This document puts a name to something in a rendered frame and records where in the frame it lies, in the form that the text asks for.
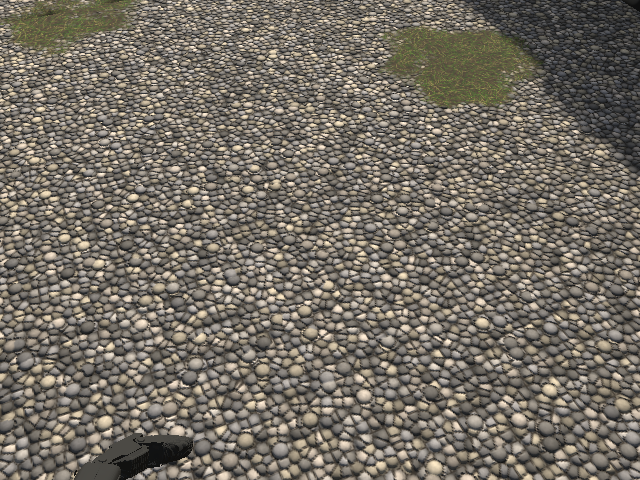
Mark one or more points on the robot left hand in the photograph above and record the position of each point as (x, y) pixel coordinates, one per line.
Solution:
(133, 454)

